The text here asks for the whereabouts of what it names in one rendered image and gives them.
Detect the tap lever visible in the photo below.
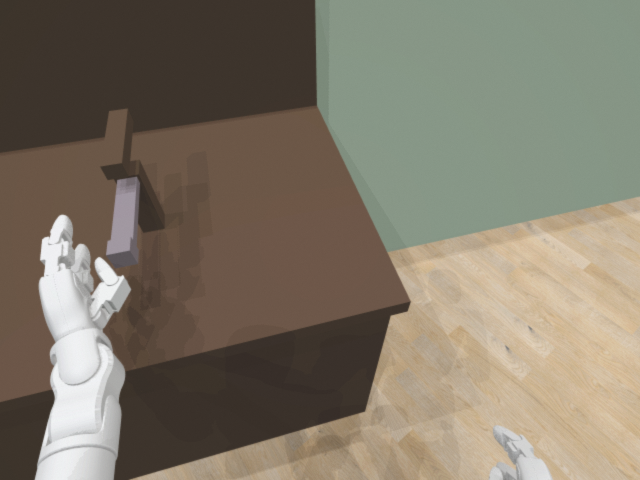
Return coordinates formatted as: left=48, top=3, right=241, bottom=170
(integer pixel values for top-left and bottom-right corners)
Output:
left=106, top=177, right=140, bottom=269

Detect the left robot forearm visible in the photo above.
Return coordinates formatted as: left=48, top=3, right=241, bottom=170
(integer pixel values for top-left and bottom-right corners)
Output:
left=35, top=328, right=125, bottom=480

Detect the robot left hand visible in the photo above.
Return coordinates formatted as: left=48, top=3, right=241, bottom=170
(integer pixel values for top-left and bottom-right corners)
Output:
left=39, top=215, right=131, bottom=343

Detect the counter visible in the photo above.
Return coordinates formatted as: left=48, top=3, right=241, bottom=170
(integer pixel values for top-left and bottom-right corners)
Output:
left=0, top=0, right=411, bottom=480

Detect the robot right hand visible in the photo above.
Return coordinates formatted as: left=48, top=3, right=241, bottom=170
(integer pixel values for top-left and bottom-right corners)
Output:
left=489, top=425, right=553, bottom=480

